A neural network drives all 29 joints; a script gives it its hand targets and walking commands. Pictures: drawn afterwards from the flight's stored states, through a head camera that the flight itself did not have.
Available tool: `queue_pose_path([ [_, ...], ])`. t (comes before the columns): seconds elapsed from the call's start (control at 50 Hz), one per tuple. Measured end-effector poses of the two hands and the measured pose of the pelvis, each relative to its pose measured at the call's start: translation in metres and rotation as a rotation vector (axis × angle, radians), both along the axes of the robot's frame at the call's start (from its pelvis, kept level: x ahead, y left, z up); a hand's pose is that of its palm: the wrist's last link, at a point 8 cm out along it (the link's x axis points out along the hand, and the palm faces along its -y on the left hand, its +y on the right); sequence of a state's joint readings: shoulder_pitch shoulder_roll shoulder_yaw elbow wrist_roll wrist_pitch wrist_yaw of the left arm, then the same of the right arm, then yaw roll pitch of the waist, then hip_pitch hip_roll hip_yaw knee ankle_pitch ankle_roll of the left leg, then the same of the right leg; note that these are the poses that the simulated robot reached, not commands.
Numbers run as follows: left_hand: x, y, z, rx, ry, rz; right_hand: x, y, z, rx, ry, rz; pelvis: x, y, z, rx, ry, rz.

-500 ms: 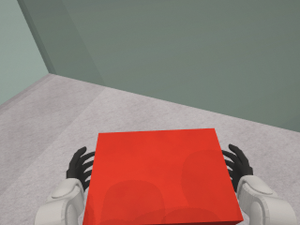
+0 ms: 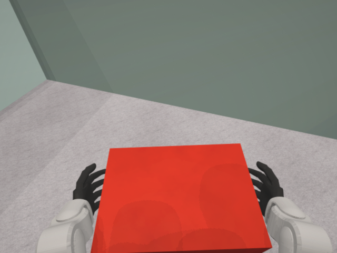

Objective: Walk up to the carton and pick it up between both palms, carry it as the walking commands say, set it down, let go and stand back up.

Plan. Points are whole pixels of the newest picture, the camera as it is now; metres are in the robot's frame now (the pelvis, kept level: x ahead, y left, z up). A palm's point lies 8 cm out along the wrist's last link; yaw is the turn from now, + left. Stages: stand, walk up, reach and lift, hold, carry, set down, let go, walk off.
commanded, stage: carry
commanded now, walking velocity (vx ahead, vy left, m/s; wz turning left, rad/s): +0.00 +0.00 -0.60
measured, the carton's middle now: (177, 210) +0.24 +0.00 +0.02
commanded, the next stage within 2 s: none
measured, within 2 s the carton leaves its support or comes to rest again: neither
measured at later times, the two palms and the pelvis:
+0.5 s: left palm (98, 227) +0.18 +0.15 +0.09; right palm out of the picture +0.13 -0.21 +0.09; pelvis -0.07 +0.00 +0.00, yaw -8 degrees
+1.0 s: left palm out of the picture +0.12 +0.15 +0.09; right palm out of the picture +0.06 -0.21 +0.09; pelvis -0.14 +0.00 +0.00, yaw -8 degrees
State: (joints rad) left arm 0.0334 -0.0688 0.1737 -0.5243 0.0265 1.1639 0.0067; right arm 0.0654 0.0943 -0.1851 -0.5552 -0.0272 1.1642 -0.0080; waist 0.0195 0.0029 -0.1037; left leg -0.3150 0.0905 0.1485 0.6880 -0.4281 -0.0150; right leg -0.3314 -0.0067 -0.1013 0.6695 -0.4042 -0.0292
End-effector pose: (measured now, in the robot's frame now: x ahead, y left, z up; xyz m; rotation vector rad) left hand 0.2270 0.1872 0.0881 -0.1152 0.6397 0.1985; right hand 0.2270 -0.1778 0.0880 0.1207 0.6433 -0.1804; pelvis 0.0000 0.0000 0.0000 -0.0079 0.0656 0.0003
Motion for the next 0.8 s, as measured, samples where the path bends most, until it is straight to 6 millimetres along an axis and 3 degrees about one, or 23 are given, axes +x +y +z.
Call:
queue_pose_path([
  [0.24,-0.021,-0.031,-0.016,-0.022,0.018,-0.095,-0.059,-0.028,-0.016,0.01,0.019,-0.114,-0.035,-0.006,-0.01,-0.003,-0.019,-0.081],
  [0.34,-0.032,-0.042,-0.019,-0.039,0.026,-0.111,-0.077,-0.039,-0.013,-0.018,0.028,-0.124,-0.048,-0.009,-0.008,-0.003,-0.008,-0.1],
  [0.54,-0.047,-0.038,0.003,-0.019,-0.022,-0.165,-0.108,-0.032,0.008,-0.003,-0.023,-0.174,-0.069,0.0,0.003,0.007,-0.013,-0.161],
  [0.8,-0.069,-0.06,0.013,-0.007,-0.011,-0.193,-0.141,-0.053,0.012,0.002,-0.011,-0.199,-0.101,-0.007,0.007,0.009,-0.028,-0.163],
])
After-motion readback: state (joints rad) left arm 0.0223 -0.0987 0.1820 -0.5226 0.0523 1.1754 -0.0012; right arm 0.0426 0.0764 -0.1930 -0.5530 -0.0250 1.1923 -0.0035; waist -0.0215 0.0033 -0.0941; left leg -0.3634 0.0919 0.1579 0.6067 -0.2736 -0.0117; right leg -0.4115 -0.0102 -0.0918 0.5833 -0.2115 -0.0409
